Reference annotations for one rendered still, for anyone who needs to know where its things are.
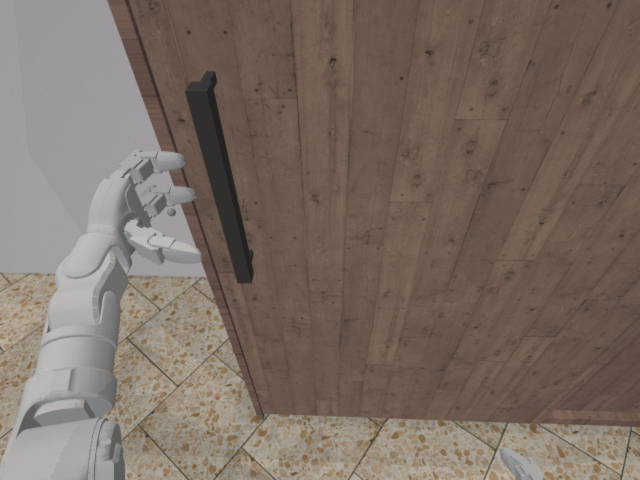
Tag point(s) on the handle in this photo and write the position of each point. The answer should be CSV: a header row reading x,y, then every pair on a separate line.
x,y
206,119

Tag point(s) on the robot right hand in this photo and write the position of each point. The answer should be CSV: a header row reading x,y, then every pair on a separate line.
x,y
522,468

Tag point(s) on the robot left forearm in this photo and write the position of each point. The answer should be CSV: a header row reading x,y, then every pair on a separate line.
x,y
74,378

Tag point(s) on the wardrobe door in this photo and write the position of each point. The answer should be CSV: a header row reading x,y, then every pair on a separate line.
x,y
442,196
615,387

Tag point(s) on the left robot upper arm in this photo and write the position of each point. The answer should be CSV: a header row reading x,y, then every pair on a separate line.
x,y
88,449

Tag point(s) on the robot left hand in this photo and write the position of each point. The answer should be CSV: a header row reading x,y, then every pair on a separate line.
x,y
116,204

